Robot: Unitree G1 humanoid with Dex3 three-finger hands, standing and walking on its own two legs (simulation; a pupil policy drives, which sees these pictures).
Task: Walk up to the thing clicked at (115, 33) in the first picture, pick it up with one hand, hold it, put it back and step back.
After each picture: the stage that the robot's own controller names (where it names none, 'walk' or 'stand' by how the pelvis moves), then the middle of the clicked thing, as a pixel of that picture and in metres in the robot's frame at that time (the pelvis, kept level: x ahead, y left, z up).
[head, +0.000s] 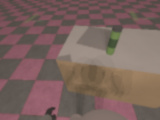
stand; (113, 41) +0.63 -0.13 +0.09
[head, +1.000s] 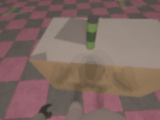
sink last; (91, 34) +0.59 +0.08 +0.13
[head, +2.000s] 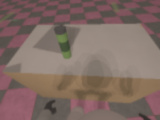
rise first; (64, 44) +0.49 +0.24 +0.12
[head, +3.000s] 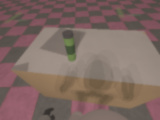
stand; (70, 47) +0.50 +0.21 +0.09
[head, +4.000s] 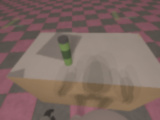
stand; (66, 52) +0.47 +0.24 +0.09
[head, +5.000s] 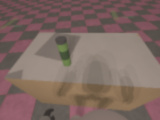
stand; (64, 53) +0.46 +0.25 +0.09
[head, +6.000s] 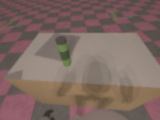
rise first; (64, 53) +0.46 +0.25 +0.09
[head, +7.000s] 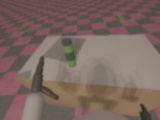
rise first; (69, 54) +0.46 +0.24 +0.09
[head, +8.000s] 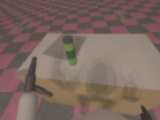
go down; (70, 52) +0.47 +0.24 +0.09
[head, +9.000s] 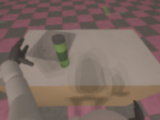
go down; (62, 53) +0.44 +0.22 +0.10
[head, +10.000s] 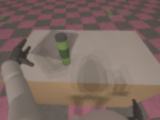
approach; (64, 51) +0.46 +0.22 +0.10
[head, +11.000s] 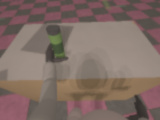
close; (57, 45) +0.47 +0.24 +0.14
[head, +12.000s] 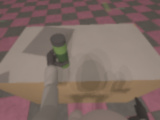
lift; (61, 54) +0.40 +0.21 +0.14
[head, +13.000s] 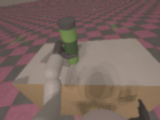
lift; (70, 45) +0.33 +0.14 +0.31
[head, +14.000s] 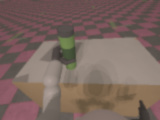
hold; (68, 51) +0.32 +0.16 +0.27
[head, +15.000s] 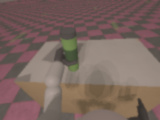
hold; (71, 52) +0.32 +0.15 +0.26
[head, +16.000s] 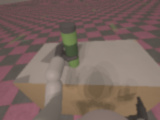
crouch; (71, 48) +0.34 +0.14 +0.28
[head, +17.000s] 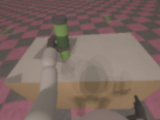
crouch; (62, 40) +0.43 +0.19 +0.26
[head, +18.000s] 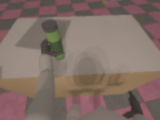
lower; (55, 43) +0.46 +0.22 +0.15
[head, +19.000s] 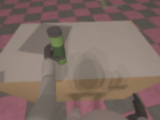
lower; (58, 48) +0.44 +0.22 +0.14
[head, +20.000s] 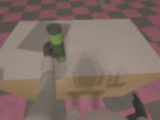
lower; (58, 46) +0.45 +0.22 +0.14
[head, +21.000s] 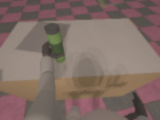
lower; (57, 46) +0.45 +0.22 +0.14
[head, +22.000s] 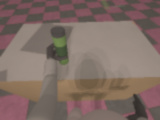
draw back; (61, 48) +0.44 +0.21 +0.14
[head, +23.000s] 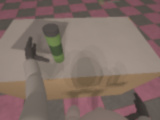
withdraw; (55, 46) +0.44 +0.22 +0.14
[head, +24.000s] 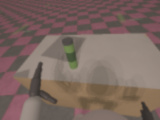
sink last; (71, 54) +0.44 +0.22 +0.12
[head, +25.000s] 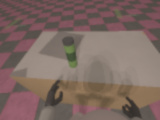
stand; (71, 54) +0.44 +0.21 +0.10
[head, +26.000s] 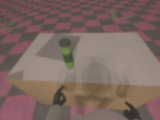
stand; (67, 55) +0.43 +0.22 +0.09
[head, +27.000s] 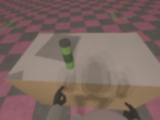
stand; (67, 55) +0.43 +0.22 +0.09
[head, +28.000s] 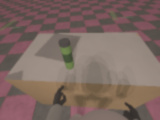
stand; (67, 55) +0.43 +0.22 +0.09
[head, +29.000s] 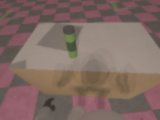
walk; (71, 44) +0.51 +0.19 +0.11
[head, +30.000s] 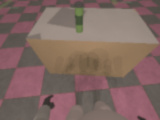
walk; (79, 19) +0.80 +0.17 +0.11
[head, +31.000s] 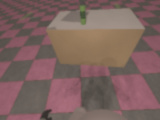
stand; (82, 14) +1.14 +0.23 +0.11
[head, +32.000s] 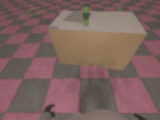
stand; (86, 15) +1.13 +0.17 +0.09
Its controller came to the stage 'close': yes
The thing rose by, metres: 0.19
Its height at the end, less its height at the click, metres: +0.00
